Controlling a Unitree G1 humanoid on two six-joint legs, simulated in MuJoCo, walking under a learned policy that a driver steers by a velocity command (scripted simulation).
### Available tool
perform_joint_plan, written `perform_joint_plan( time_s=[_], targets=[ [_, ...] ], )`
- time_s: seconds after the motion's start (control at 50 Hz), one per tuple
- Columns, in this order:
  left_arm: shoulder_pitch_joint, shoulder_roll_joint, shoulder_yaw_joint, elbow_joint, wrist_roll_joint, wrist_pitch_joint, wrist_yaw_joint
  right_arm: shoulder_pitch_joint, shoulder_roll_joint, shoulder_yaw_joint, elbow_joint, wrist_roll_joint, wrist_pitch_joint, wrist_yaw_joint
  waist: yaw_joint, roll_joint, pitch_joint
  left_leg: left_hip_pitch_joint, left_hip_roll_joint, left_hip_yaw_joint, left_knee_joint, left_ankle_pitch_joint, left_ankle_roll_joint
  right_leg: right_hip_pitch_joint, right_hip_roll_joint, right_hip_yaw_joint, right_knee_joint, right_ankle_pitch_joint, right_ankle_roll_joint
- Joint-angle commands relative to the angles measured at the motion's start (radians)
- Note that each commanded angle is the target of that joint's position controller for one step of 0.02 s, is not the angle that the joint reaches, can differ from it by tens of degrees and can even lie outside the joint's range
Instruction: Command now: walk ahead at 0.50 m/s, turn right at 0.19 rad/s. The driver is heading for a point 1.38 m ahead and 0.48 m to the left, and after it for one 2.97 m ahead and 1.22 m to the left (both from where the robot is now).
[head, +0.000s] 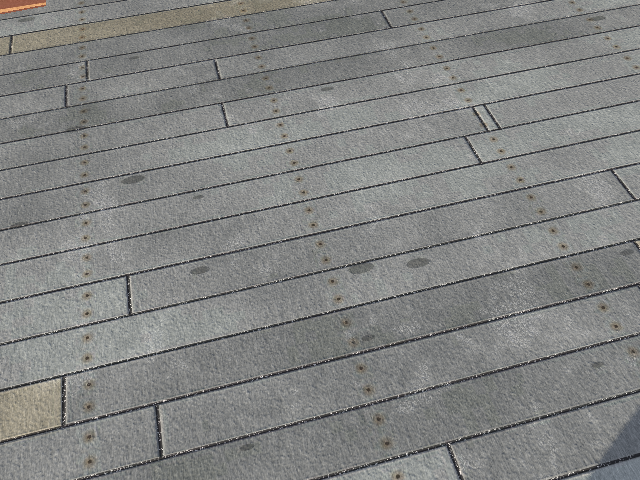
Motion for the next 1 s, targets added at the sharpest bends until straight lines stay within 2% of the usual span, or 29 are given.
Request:
perform_joint_plan(
  time_s=[0.02, 0.1, 0.16, 0.28, 0.32, 0.34, 0.36, 0.38, 0.4, 0.42, 0.44, 0.46, 0.48, 0.5, 0.52, 0.56, 0.62, 0.66, 0.72, 0.8, 0.82, 0.86, 0.88, 0.9, 0.92, 0.94, 0.96, 0.98, 1.0],
  targets=[
    [0.068, 0.111, 0.026, -0.013, -0.013, -0.037, 0.003, 0.094, -0.082, -0.023, -0.018, -0.014, 0.018, 0.012, -0.006, -0.071, -0.078, -0.091, 0.021, -0.021, -0.042, 0.059, -0.007, 0.134, -0.254, 0.232, -0.251, 0.35, -0.121],
    [0.137, 0.122, 0.029, 0.031, -0.016, -0.045, 0.003, -0.059, -0.073, -0.025, -0.056, -0.013, 0.023, 0.018, 0.028, -0.067, -0.001, -0.229, 0.034, -0.014, -0.178, 0.203, -0.027, 0.162, -0.244, 0.204, -0.321, 0.283, -0.121],
    [0.18, 0.119, 0.026, 0.057, -0.015, -0.049, 0.003, -0.155, -0.064, -0.021, -0.081, -0.009, 0.018, 0.018, 0.053, -0.066, 0.017, -0.266, 0.023, -0.009, -0.307, 0.288, -0.029, 0.215, -0.24, 0.181, -0.324, 0.31, -0.11],
    [0.27, 0.125, 0.019, 0.121, -0.002, -0.049, 0.018, -0.311, -0.057, -0.01, -0.134, -0.005, 0.006, 0.021, 0.095, -0.073, 0.052, -0.248, -0.032, 0.028, -0.511, 0.318, 0.02, 0.347, -0.272, 0.154, -0.289, 0.45, -0.095],
    [0.248, 0.139, 0.021, 0.131, 0.004, -0.049, 0.026, -0.291, -0.062, -0.011, -0.131, -0.003, 0.0, 0.02, 0.072, -0.079, 0.048, -0.191, -0.06, 0.045, -0.559, 0.258, 0.058, 0.387, -0.289, 0.119, -0.255, 0.567, -0.08],
    [0.23, 0.145, 0.021, 0.133, 0.008, -0.05, 0.029, -0.253, -0.068, -0.014, -0.119, -0.001, -0.003, 0.017, 0.049, -0.086, 0.028, -0.118, -0.09, 0.06, -0.576, 0.217, 0.08, 0.392, -0.289, 0.093, -0.204, 0.712, -0.066],
    [0.217, 0.156, 0.023, 0.137, 0.013, -0.051, 0.032, -0.182, -0.081, -0.022, -0.096, 0.0, -0.005, 0.01, 0.018, -0.096, -0.014, -0.022, -0.127, 0.072, -0.582, 0.177, 0.102, 0.401, -0.287, 0.071, -0.113, 0.865, -0.051],
    [0.205, 0.164, 0.025, 0.14, 0.017, -0.046, 0.033, -0.054, -0.098, -0.033, -0.053, -0.002, -0.01, 0.002, -0.04, -0.085, -0.084, 0.116, -0.167, 0.086, -0.622, 0.167, 0.126, 0.395, -0.267, 0.038, 0.056, 0.944, -0.034],
    [0.199, 0.16, 0.022, 0.135, 0.014, -0.044, 0.034, 0.11, -0.127, -0.047, -0.001, -0.014, -0.018, -0.006, -0.108, -0.06, -0.174, 0.347, -0.135, 0.033, -0.657, 0.193, 0.162, 0.275, -0.236, 0.0, 0.281, 0.819, -0.013],
    [0.242, 0.101, 0.004, 0.095, -0.013, -0.051, 0.028, 0.241, -0.238, -0.079, 0.021, -0.031, -0.018, -0.017, -0.117, 0.099, -0.291, 0.628, 0.115, -0.346, -0.683, 0.113, 0.264, -0.027, -0.133, -0.061, 0.641, 0.425, 0.03],
    [0.277, 0.1, 0.012, 0.093, -0.01, -0.058, 0.017, 0.205, -0.258, -0.086, 0.029, 0.0, -0.006, -0.006, -0.056, 0.244, -0.353, 0.733, 0.261, -0.79, -0.845, 0.174, 0.371, -0.282, 0.035, 0.027, 0.894, -0.296, 0.05],
    [0.202, 0.126, 0.015, 0.074, 0.014, -0.059, 0.015, 0.087, -0.228, -0.081, 0.008, 0.024, -0.003, 0.003, -0.022, 0.108, -0.226, 0.631, 0.227, -0.695, -0.857, 0.106, 0.354, -0.373, -0.051, 0.128, 0.94, -0.235, 0.037],
    [0.126, 0.125, 0.011, 0.055, 0.011, -0.069, 0.009, 0.021, -0.167, -0.068, -0.006, 0.023, -0.002, 0.005, -0.016, 0.022, -0.121, 0.492, 0.198, -0.563, -0.879, 0.125, 0.334, -0.386, -0.098, 0.121, 0.895, -0.156, 0.039],
    [0.096, 0.109, 0.009, 0.045, 0.009, -0.072, 0.006, -0.006, -0.125, -0.056, -0.002, 0.017, -0.003, 0.003, 0.012, -0.025, -0.048, 0.376, 0.149, -0.477, -0.911, 0.187, 0.298, -0.358, -0.134, 0.116, 0.811, -0.119, 0.043],
    [0.086, 0.103, 0.008, 0.031, 0.019, -0.061, 0.005, -0.011, -0.11, -0.05, 0.009, 0.019, -0.008, -0.002, 0.038, -0.015, -0.022, 0.304, 0.107, -0.418, -0.925, 0.261, 0.273, -0.318, -0.154, 0.119, 0.747, -0.11, 0.058],
    [0.104, 0.081, 0.001, 0.029, 0.032, -0.03, 0.001, 0.003, -0.115, -0.05, 0.02, 0.023, -0.022, -0.004, 0.062, 0.011, -0.043, 0.241, 0.062, -0.347, -0.942, 0.357, 0.265, -0.254, -0.159, 0.102, 0.683, -0.104, 0.09],
    [0.021, 0.072, -0.004, -0.01, 0.03, -0.013, -0.002, 0.041, -0.151, -0.061, 0.03, 0.025, -0.028, -0.006, 0.053, 0.018, -0.023, 0.199, 0.028, -0.307, -0.978, 0.333, 0.271, -0.294, -0.167, 0.074, 0.557, -0.04, 0.134],
    [-0.083, 0.072, -0.006, -0.047, 0.027, -0.011, -0.002, 0.079, -0.15, -0.063, 0.035, 0.026, -0.025, -0.006, 0.022, 0.022, 0.004, 0.208, 0.012, -0.308, -0.992, 0.315, 0.255, -0.339, -0.17, 0.065, 0.438, 0.046, 0.157],
    [-0.185, 0.065, -0.013, -0.082, 0.018, -0.014, -0.007, 0.129, -0.153, -0.069, 0.039, 0.025, -0.02, -0.007, -0.023, 0.036, -0.007, 0.266, -0.006, -0.31, -0.962, 0.347, 0.223, -0.345, -0.152, 0.065, 0.298, 0.155, 0.169],
    [-0.284, 0.072, -0.018, -0.126, 0.008, -0.024, -0.008, 0.178, -0.16, -0.073, 0.038, 0.012, -0.013, -0.015, -0.06, 0.048, -0.02, 0.356, 0.005, -0.346, -0.882, 0.469, 0.208, -0.334, -0.116, 0.068, 0.192, 0.16, 0.161],
    [-0.29, 0.078, -0.017, -0.135, 0.006, -0.028, -0.007, 0.176, -0.165, -0.075, 0.034, 0.008, -0.012, -0.018, -0.058, 0.054, -0.023, 0.371, 0.013, -0.362, -0.857, 0.496, 0.201, -0.315, -0.108, 0.074, 0.166, 0.139, 0.154],
    [-0.234, 0.103, -0.01, -0.131, 0.004, -0.038, -0.004, 0.132, -0.183, -0.081, 0.014, 0.004, -0.011, -0.026, -0.017, 0.066, -0.035, 0.355, 0.023, -0.396, -0.805, 0.523, 0.172, -0.199, -0.093, 0.09, 0.095, 0.077, 0.132],
    [-0.162, 0.12, -0.003, -0.111, 0.004, -0.046, 0.003, 0.105, -0.192, -0.084, 0.005, 0.003, -0.011, -0.028, 0.016, 0.067, -0.048, 0.332, 0.006, -0.399, -0.737, 0.603, 0.149, -0.096, -0.07, 0.086, 0.058, 0.045, 0.117],
    [-0.051, 0.142, 0.007, -0.08, 0.011, -0.06, 0.015, 0.087, -0.192, -0.085, 0.001, 0.013, -0.015, -0.024, 0.072, 0.03, -0.098, 0.307, -0.052, -0.364, -0.59, 0.674, 0.117, 0.056, -0.065, 0.082, -0.024, 0.09, 0.094],
    [0.082, 0.201, 0.022, -0.068, 0.031, -0.076, 0.031, 0.086, -0.15, -0.074, -0.019, 0.03, -0.023, -0.019, 0.122, -0.043, -0.216, 0.21, -0.116, -0.307, -0.362, 0.545, 0.082, 0.276, -0.218, 0.205, -0.04, 0.097, 0.048],
    [0.144, 0.302, 0.046, -0.082, 0.047, -0.064, 0.041, 0.189, -0.047, -0.051, -0.055, 0.07, -0.02, -0.027, 0.098, -0.249, -0.37, -0.064, -0.255, -0.156, -0.066, -0.055, 0.04, 0.558, -0.529, 0.545, -0.025, 0.33, -0.059],
    [0.12, 0.263, 0.046, -0.078, 0.017, -0.043, 0.036, 0.222, -0.125, -0.063, -0.044, 0.034, -0.004, -0.039, 0.061, -0.244, -0.395, -0.139, -0.225, -0.124, 0.068, -0.273, 0.044, 0.5, -0.575, 0.694, -0.033, 0.493, -0.126],
    [0.067, 0.167, 0.023, -0.094, 0.009, -0.037, 0.031, 0.191, -0.146, -0.071, -0.023, 0.015, 0.011, -0.041, 0.041, -0.11, -0.272, -0.15, -0.173, -0.138, 0.117, -0.217, 0.04, 0.382, -0.526, 0.543, -0.026, 0.541, -0.117],
    [0.024, 0.102, 0.005, -0.095, 0.006, -0.037, 0.03, 0.135, -0.132, -0.07, -0.025, 0.009, 0.02, -0.032, 0.036, -0.06, -0.182, -0.146, -0.144, -0.12, 0.094, -0.165, 0.026, 0.281, -0.465, 0.39, -0.043, 0.613, -0.092]
  ],
)
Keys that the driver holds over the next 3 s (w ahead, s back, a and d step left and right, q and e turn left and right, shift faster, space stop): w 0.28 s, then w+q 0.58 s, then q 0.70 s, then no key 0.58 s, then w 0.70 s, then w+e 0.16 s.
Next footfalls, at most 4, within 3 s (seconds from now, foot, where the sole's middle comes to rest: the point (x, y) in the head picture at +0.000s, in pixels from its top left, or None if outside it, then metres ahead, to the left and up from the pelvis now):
0.40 left None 0.39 0.11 -0.78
0.92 right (346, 372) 0.70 -0.02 -0.78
1.40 left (245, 402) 0.64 0.20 -0.78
1.84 right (315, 355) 0.74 0.04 -0.78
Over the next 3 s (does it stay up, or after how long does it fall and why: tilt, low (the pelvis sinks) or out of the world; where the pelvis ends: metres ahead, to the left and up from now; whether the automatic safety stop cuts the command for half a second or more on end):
stays up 0.83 0.31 -0.01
